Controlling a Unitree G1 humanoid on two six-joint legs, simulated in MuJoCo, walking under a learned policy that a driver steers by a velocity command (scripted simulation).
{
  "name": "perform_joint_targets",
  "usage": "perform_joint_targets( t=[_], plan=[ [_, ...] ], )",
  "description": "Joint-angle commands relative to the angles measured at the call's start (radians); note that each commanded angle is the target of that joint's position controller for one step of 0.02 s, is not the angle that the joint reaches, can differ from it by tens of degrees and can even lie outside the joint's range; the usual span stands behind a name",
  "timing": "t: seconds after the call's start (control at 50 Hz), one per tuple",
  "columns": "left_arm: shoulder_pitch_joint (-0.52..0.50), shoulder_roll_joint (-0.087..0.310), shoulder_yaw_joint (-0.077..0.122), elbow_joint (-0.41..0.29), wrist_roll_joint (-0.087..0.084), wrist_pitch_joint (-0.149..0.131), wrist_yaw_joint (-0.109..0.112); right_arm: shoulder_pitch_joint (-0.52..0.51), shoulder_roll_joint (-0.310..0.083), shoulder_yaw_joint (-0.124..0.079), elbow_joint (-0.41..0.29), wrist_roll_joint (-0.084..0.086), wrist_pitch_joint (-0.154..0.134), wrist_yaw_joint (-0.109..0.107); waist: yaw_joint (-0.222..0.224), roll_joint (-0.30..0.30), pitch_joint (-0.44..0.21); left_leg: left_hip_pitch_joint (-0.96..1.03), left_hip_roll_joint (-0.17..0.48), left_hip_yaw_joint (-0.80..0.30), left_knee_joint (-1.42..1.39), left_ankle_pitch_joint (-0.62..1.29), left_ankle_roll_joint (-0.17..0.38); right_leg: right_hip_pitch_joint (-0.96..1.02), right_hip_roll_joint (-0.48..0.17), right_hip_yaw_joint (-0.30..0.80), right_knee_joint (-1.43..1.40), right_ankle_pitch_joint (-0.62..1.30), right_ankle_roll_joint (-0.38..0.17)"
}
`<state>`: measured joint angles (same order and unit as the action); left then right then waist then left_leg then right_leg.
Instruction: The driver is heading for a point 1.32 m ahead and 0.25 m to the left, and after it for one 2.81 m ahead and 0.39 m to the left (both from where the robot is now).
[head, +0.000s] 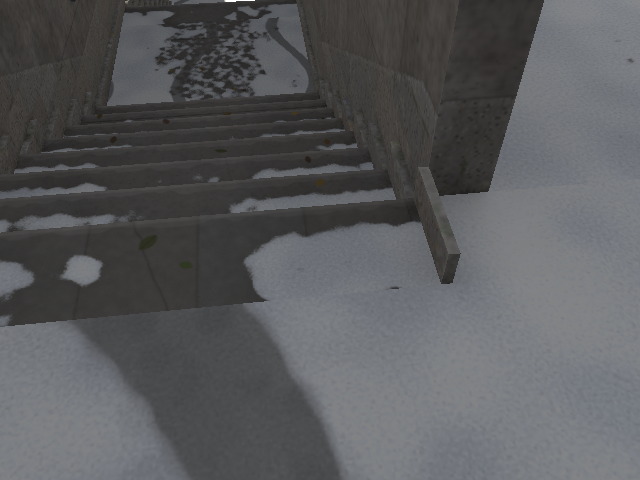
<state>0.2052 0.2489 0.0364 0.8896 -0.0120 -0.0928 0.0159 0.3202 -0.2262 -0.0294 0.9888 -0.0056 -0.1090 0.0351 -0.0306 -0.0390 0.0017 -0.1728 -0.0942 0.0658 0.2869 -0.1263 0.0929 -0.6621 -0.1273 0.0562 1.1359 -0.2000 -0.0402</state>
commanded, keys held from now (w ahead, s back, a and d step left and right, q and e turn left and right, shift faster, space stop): w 0.22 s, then no key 0.40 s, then w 0.38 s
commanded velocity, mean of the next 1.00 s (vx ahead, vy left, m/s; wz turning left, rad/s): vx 0.32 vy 0.00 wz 0.00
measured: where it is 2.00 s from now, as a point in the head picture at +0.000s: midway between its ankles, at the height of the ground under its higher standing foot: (326, 335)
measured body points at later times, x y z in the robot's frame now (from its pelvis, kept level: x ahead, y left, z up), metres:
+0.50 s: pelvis +0.24 -0.08 +0.00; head +0.28 -0.10 +0.45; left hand +0.33 +0.18 -0.12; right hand +0.32 -0.34 -0.15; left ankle +0.23 +0.07 -0.68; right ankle +0.30 -0.16 -0.74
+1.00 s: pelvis +0.36 -0.06 +0.01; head +0.38 -0.04 +0.45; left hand +0.50 +0.20 -0.12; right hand +0.33 -0.32 -0.13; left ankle +0.30 +0.05 -0.74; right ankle +0.43 -0.21 -0.69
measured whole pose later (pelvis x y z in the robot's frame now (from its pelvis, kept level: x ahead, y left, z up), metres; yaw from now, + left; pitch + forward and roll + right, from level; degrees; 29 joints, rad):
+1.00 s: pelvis +0.36 -0.06 +0.01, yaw +1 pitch +3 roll +0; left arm 0.12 0.27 0.07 0.93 -0.02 -0.09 -0.01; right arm 0.40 -0.20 -0.06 1.03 0.01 -0.09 -0.01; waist -0.06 -0.03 -0.03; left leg -0.09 0.00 0.02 0.27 -0.23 0.02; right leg -0.56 -0.06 -0.01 0.81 -0.20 -0.04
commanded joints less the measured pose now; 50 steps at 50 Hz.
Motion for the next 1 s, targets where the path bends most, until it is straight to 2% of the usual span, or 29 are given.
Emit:
perform_joint_targets(
  t=[0.02,0.1,0.2,0.24,0.26,0.28,0.3,0.32,0.34,0.36,0.38,0.4,0.42,0.46,0.52,0.58,0.62,0.64,0.68,0.72,0.74,0.76,0.78,0.8,0.82,0.84,0.88,0.92,1.0],
  plan=[
    [0.033,0.045,0.013,-0.042,0.012,0.004,0.007,-0.041,-0.132,-0.021,-0.055,0.002,-0.018,-0.020,0.047,0.074,0.055,-0.106,0.280,-0.207,-0.204,0.073,0.171,-0.020,-0.042,0.002,-0.144,0.162,0.027],
    [-0.129,0.028,0.006,-0.084,0.003,-0.008,-0.006,0.041,-0.160,-0.026,-0.038,0.018,-0.004,-0.034,-0.013,0.076,0.054,-0.019,0.264,-0.159,-0.186,0.087,0.126,0.015,0.005,-0.038,-0.432,0.308,0.035],
    [-0.250,0.044,0.003,-0.134,-0.010,-0.017,-0.036,0.113,-0.170,-0.032,-0.004,0.027,0.017,-0.037,-0.048,0.091,0.081,0.146,0.328,-0.180,-0.113,0.062,0.112,0.009,0.033,-0.043,-0.581,0.216,0.015],
    [-0.223,0.066,0.011,-0.139,-0.007,-0.027,-0.046,0.099,-0.178,-0.036,-0.003,0.024,0.029,-0.040,-0.018,0.106,0.070,0.189,0.343,-0.188,-0.040,0.173,0.090,0.073,0.056,-0.052,-0.631,0.142,-0.013],
    [-0.154,0.087,0.022,-0.123,0.001,-0.032,-0.046,0.078,-0.181,-0.036,-0.006,0.021,0.038,-0.042,0.026,0.114,0.029,0.195,0.320,-0.166,0.055,0.359,0.067,0.178,0.089,-0.078,-0.663,0.140,-0.031],
    [-0.011,0.129,0.045,-0.078,0.010,-0.037,-0.043,0.072,-0.163,-0.029,-0.011,0.015,0.045,-0.044,0.089,0.103,-0.064,0.177,0.258,-0.127,0.232,0.519,0.035,0.366,0.119,-0.099,-0.688,0.205,-0.058],
    [0.166,0.211,0.066,-0.041,0.029,-0.041,-0.038,0.071,-0.127,-0.011,-0.041,-0.001,0.041,-0.046,0.143,0.020,-0.225,0.005,0.188,-0.072,0.515,0.344,-0.014,0.669,-0.040,0.050,-0.628,0.512,-0.123],
    [0.229,0.287,0.079,-0.023,0.039,-0.027,-0.037,0.220,0.003,0.028,-0.026,-0.006,0.022,-0.038,0.094,-0.255,-0.360,-0.394,0.010,-0.029,0.898,-0.335,-0.095,1.035,-0.301,0.422,-0.650,0.740,-0.311],
    [0.266,0.196,0.059,-0.018,0.024,-0.019,-0.040,0.231,-0.085,0.009,0.005,0.012,0.003,-0.034,0.125,-0.178,-0.443,-0.441,0.018,-0.211,1.053,-0.505,-0.097,1.024,-0.307,0.535,-0.704,0.732,-0.329],
    [0.165,0.153,0.043,-0.037,0.017,-0.018,-0.039,0.143,-0.145,-0.009,-0.022,0.036,-0.001,-0.034,0.103,-0.120,-0.302,-0.496,0.069,-0.209,1.073,-0.453,-0.088,0.896,-0.268,0.371,-0.708,0.759,-0.278],
    [0.063,0.121,0.030,-0.058,0.015,-0.017,-0.038,0.065,-0.144,-0.010,-0.042,0.034,0.005,-0.041,0.074,-0.041,-0.217,-0.487,0.126,-0.168,1.020,-0.383,-0.092,0.766,-0.214,0.251,-0.731,0.773,-0.240],
    [0.004,0.095,0.021,-0.063,0.015,-0.018,-0.039,0.020,-0.138,-0.016,-0.050,0.021,0.016,-0.051,0.049,0.004,-0.152,-0.457,0.158,-0.148,0.949,-0.331,-0.098,0.649,-0.176,0.187,-0.770,0.756,-0.218],
    [-0.026,0.079,0.016,-0.061,0.016,-0.018,-0.037,0.015,-0.117,-0.016,-0.058,0.016,0.033,-0.053,0.019,0.004,-0.128,-0.391,0.187,-0.145,0.886,-0.288,-0.097,0.560,-0.146,0.139,-0.813,0.719,-0.198],
    [-0.033,0.067,0.011,-0.037,0.036,-0.021,-0.036,0.055,-0.050,-0.006,-0.048,0.009,0.059,-0.055,-0.018,-0.022,-0.118,-0.270,0.185,-0.129,0.760,-0.222,-0.106,0.454,-0.108,0.065,-0.850,0.765,-0.199],
    [-0.057,0.101,0.017,-0.021,0.040,-0.014,-0.021,0.015,-0.045,-0.003,-0.062,0.002,0.075,-0.065,-0.031,-0.052,-0.123,-0.193,0.170,-0.109,0.547,-0.148,-0.120,0.408,-0.081,-0.009,-0.859,0.795,-0.200],
    [-0.032,0.123,0.020,0.005,0.028,0.006,-0.011,-0.044,-0.069,-0.009,-0.066,0.001,0.096,-0.070,-0.006,-0.061,-0.130,-0.138,0.159,-0.098,0.432,-0.069,-0.122,0.404,-0.082,-0.008,-0.875,0.602,-0.189],
    [-0.025,0.113,0.017,0.020,0.026,0.018,-0.008,-0.079,-0.079,-0.015,-0.068,0.002,0.108,-0.073,0.006,-0.061,-0.098,-0.116,0.160,-0.100,0.371,-0.068,-0.113,0.384,-0.084,0.018,-0.889,0.375,-0.182],
    [-0.016,0.118,0.020,0.027,0.017,0.024,-0.007,-0.096,-0.081,-0.017,-0.068,0.002,0.109,-0.073,0.015,-0.058,-0.082,-0.113,0.157,-0.087,0.331,-0.074,-0.100,0.378,-0.081,0.039,-0.905,0.159,-0.176],
    [0.003,0.151,0.033,0.033,-0.005,0.036,-0.001,-0.137,-0.095,-0.025,-0.074,0.002,0.099,-0.070,0.032,-0.066,-0.022,-0.118,0.129,-0.041,0.278,-0.111,-0.070,0.359,-0.080,0.118,-0.943,-0.253,-0.161],
    [0.022,0.140,0.034,0.037,-0.007,0.041,0.007,-0.127,-0.094,-0.029,-0.067,0.005,0.079,-0.066,0.025,-0.054,0.014,-0.133,0.135,-0.040,0.237,-0.179,-0.029,0.382,-0.092,0.182,-0.921,-0.383,-0.154],
    [0.020,0.120,0.031,0.034,-0.006,0.037,0.009,-0.092,-0.088,-0.029,-0.052,0.007,0.067,-0.063,0.014,-0.026,0.014,-0.103,0.153,-0.060,0.217,-0.186,-0.002,0.371,-0.078,0.176,-0.866,-0.358,-0.147],
    [0.022,0.096,0.028,0.023,-0.009,0.030,0.008,-0.073,-0.117,-0.038,-0.034,0.008,0.058,-0.061,0.022,0.055,0.023,-0.072,0.182,-0.110,0.176,-0.246,0.031,0.315,-0.019,0.109,-0.810,-0.327,-0.122],
    [-0.034,0.079,0.024,0.001,-0.012,0.022,0.007,-0.005,-0.130,-0.050,-0.004,0.019,0.050,-0.058,-0.009,0.150,0.041,-0.030,0.230,-0.219,0.071,-0.371,0.073,0.224,0.073,-0.019,-0.678,-0.307,-0.074],
    [-0.093,0.052,0.019,-0.027,-0.014,0.010,0.005,0.091,-0.164,-0.063,0.023,0.024,0.042,-0.057,-0.046,0.281,0.050,0.113,0.346,-0.426,-0.065,-0.451,0.132,0.044,0.166,-0.143,-0.459,-0.243,-0.024],
    [-0.138,0.073,0.023,-0.049,-0.012,-0.001,0.001,0.135,-0.180,-0.067,0.026,0.012,0.030,-0.053,-0.079,0.323,0.066,0.215,0.457,-0.612,-0.116,-0.355,0.187,-0.125,0.165,-0.096,-0.298,-0.315,-0.022],
    [-0.134,0.104,0.034,-0.043,-0.013,-0.008,-0.009,0.108,-0.148,-0.058,0.014,-0.001,0.014,-0.051,-0.056,0.238,0.047,0.250,0.470,-0.605,-0.088,-0.261,0.186,-0.188,0.114,-0.027,-0.169,-0.311,-0.028],
    [-0.105,0.094,0.039,-0.022,-0.018,-0.020,-0.022,0.035,-0.124,-0.053,-0.020,0.017,-0.005,-0.047,-0.016,0.150,0.010,0.263,0.428,-0.485,-0.095,-0.151,0.140,-0.198,0.052,0.001,-0.155,-0.173,-0.039],
    [-0.140,0.079,0.042,-0.026,-0.011,-0.019,-0.023,0.026,-0.103,-0.046,-0.021,0.018,-0.001,-0.045,-0.012,0.132,0.012,0.223,0.379,-0.373,-0.131,-0.048,0.107,-0.144,0.033,-0.022,-0.221,-0.062,-0.016],
    [-0.212,0.027,0.027,-0.039,-0.007,-0.007,-0.026,0.056,-0.136,-0.055,-0.011,0.014,0.010,-0.049,-0.029,0.142,0.037,0.102,0.301,-0.207,-0.161,0.039,0.083,0.017,0.065,-0.083,-0.430,0.088,0.021]
  ],
)
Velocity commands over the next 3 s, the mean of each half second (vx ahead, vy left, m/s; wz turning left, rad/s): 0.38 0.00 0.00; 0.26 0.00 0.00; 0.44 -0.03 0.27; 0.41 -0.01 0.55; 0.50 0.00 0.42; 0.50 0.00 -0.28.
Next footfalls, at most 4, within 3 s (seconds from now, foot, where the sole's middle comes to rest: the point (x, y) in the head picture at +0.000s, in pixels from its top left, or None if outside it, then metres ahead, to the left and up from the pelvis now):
0.30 right None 0.34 -0.16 -0.78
0.74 left None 0.34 0.05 -0.78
1.20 right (428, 443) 0.59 -0.22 -0.78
1.76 left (281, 353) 0.82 0.09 -0.78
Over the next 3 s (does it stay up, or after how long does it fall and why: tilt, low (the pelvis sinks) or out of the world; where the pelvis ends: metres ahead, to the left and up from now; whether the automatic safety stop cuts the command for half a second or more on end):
stays up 1.22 0.32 -0.01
